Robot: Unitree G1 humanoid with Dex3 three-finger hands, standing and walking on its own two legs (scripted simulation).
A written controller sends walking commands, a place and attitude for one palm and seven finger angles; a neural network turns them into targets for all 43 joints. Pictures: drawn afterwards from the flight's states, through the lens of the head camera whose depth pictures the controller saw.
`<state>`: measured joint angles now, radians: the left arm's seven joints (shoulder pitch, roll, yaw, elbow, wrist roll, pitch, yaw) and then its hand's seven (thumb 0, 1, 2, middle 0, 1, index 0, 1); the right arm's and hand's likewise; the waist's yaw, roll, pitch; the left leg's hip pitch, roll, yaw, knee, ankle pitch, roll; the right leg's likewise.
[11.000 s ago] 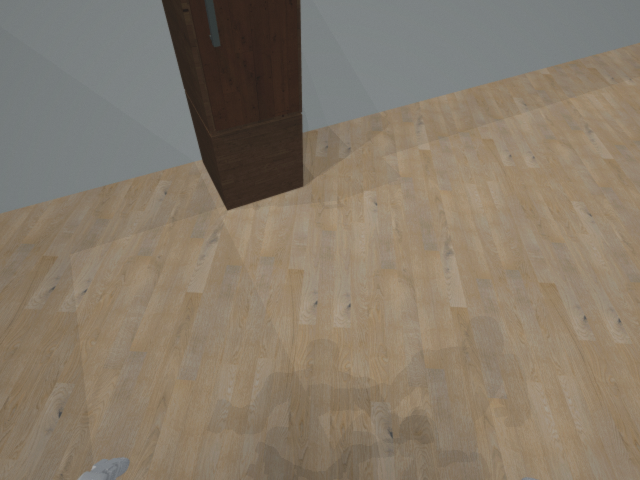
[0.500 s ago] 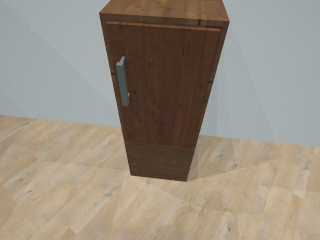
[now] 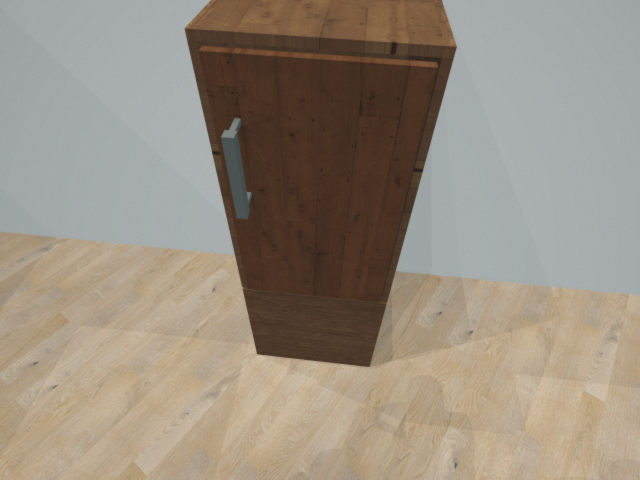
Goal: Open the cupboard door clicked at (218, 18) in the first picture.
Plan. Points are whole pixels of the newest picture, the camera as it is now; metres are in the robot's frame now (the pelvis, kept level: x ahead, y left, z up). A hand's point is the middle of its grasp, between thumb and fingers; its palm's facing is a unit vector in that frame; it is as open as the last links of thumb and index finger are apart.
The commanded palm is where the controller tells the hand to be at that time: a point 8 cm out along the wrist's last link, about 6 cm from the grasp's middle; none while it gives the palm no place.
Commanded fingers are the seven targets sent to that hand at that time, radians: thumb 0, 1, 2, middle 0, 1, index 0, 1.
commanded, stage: look again from close up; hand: left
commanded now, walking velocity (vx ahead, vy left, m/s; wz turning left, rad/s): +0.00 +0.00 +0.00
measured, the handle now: (239, 171) +0.58 +0.18 +0.06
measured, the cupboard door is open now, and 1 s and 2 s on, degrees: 0 0 0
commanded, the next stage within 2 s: raise the hand with hooked fingers in 0.04 s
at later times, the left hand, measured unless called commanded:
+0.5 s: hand (213, 411) +0.21 +0.15 -0.02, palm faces -0.06 -1.00 +0.00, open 8.2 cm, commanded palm +0.14 +0.23 -0.04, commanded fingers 0.00 0.46 0.71 -0.23 -0.58 -0.23 -0.58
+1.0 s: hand (151, 399) +0.21 +0.22 +0.00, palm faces -0.02 -1.00 -0.04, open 11.2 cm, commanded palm +0.18 +0.27 +0.01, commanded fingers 0.00 -0.13 0.46 -0.27 -0.96 -0.27 -0.96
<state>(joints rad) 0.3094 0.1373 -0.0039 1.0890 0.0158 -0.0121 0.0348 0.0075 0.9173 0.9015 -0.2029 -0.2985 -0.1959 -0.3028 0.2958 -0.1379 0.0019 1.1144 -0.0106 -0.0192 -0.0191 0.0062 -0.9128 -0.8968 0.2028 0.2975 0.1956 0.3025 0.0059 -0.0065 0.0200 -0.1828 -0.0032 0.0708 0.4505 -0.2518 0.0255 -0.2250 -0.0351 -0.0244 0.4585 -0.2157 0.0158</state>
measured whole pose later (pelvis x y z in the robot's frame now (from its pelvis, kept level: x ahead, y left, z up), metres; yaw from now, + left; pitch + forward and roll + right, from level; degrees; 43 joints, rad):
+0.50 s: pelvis +0.00 -0.02 -0.05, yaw +1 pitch +8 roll +1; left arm 0.35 0.17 0.13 0.19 -0.21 -0.49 -0.32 0.01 0.70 0.80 -0.22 -0.44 -0.21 -0.45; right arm 0.17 -0.25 -0.06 0.56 0.01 -0.29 0.01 0.01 -0.91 -0.90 0.20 0.30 0.20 0.30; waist -0.02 -0.05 -0.12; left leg -0.58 0.01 0.05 0.89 -0.45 0.00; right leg -0.63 -0.04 -0.04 0.91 -0.43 -0.01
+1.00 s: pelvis -0.01 -0.02 -0.06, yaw +2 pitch +11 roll -2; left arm 0.35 0.33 0.34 0.03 -0.39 -0.24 -0.45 0.01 0.10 0.56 -0.26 -0.82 -0.26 -0.82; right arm 0.29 -0.21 0.03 0.54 0.04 -0.22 -0.05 0.01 -0.90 -0.90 0.21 0.30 0.20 0.30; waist -0.02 0.03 -0.10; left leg -0.71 0.04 0.01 1.01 -0.49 0.00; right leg -0.71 -0.01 -0.08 0.96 -0.43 -0.02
